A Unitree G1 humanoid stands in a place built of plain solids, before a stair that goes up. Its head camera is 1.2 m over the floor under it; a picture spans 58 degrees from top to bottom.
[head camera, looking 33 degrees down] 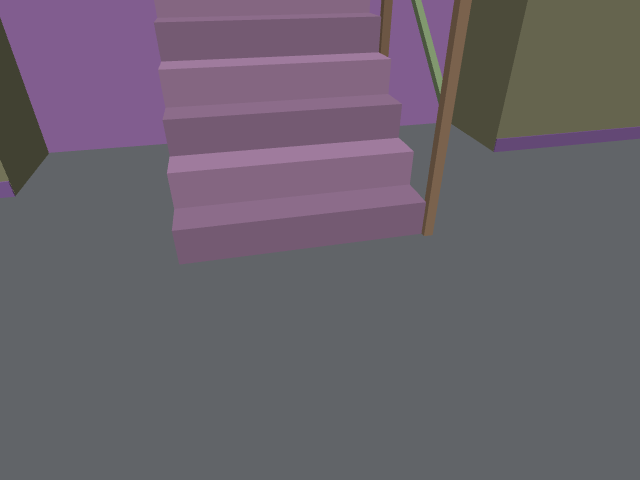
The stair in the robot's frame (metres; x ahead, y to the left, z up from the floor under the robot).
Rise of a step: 0.19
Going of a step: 0.21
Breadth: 1.22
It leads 13 degrees to the left of straight ahead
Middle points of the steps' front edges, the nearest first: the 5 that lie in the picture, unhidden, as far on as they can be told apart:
1.77 0.07 0.19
1.97 0.11 0.37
2.17 0.16 0.56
2.38 0.20 0.74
2.58 0.25 0.93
